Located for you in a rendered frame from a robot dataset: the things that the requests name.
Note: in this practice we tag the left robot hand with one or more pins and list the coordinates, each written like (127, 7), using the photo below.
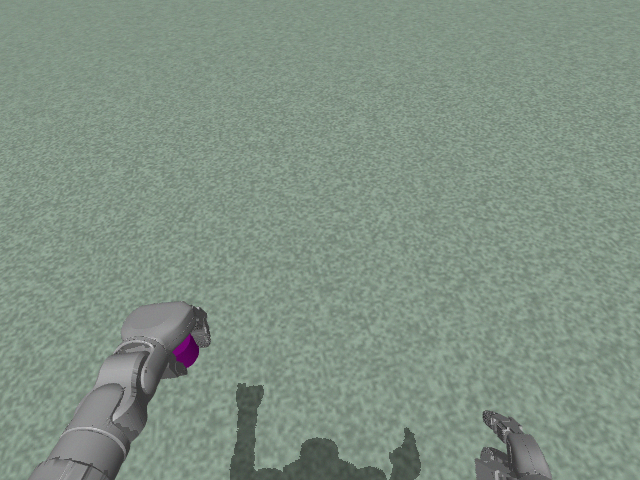
(169, 324)

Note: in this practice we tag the right robot hand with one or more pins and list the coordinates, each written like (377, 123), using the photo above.
(524, 456)

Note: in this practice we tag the left robot arm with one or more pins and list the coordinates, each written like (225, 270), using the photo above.
(97, 440)

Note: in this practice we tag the tin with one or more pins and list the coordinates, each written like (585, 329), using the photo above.
(187, 352)

